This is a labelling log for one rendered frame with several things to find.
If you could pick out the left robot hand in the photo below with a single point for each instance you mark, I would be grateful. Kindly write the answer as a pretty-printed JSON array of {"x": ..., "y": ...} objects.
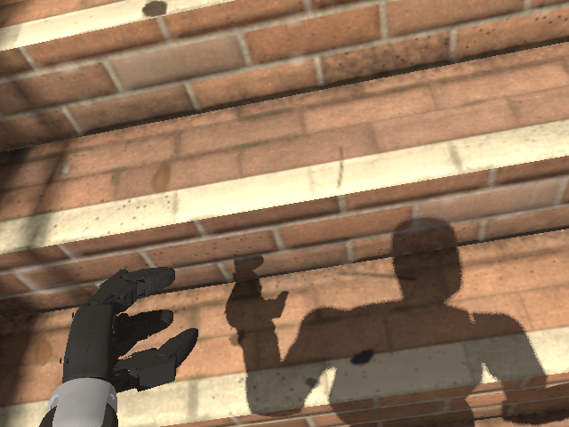
[{"x": 98, "y": 337}]

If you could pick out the left robot forearm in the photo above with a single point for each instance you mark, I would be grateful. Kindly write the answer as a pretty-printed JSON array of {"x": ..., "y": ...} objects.
[{"x": 82, "y": 402}]

